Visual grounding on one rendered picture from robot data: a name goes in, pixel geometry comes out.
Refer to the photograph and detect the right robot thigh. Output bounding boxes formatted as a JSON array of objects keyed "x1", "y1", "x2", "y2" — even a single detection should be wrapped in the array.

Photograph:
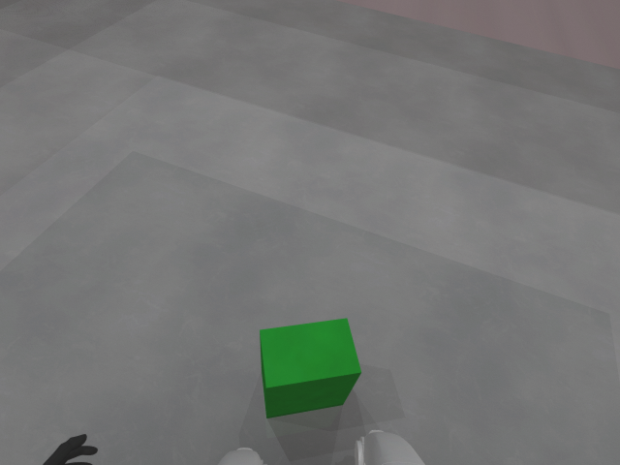
[{"x1": 355, "y1": 432, "x2": 425, "y2": 465}]

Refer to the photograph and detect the carton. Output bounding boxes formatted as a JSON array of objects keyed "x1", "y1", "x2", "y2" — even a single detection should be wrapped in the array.
[{"x1": 260, "y1": 318, "x2": 361, "y2": 419}]

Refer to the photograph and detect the left robot hand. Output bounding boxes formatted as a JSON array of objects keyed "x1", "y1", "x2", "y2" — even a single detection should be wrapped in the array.
[{"x1": 43, "y1": 434, "x2": 98, "y2": 465}]

